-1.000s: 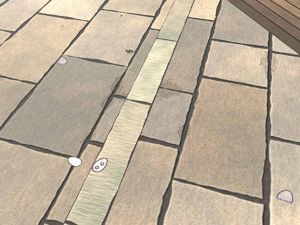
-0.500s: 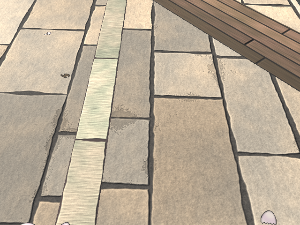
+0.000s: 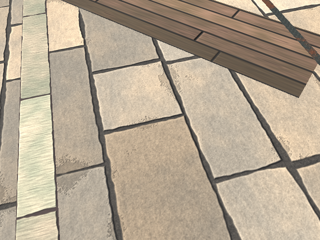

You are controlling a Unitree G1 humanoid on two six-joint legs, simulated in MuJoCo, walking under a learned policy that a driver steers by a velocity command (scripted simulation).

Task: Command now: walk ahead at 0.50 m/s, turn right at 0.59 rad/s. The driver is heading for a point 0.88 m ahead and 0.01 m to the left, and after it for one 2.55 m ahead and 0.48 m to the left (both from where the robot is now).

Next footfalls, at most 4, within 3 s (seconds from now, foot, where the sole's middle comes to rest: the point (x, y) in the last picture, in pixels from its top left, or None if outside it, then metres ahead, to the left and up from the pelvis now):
0.34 left None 0.38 0.12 -0.77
0.84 right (221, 216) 0.55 -0.19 -0.77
1.38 left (173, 149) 0.88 0.00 -0.77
1.86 right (211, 130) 0.99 -0.19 -0.77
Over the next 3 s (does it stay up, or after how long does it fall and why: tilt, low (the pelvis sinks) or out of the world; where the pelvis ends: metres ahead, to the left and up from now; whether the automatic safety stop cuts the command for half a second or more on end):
stays up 0.86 -0.08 0.00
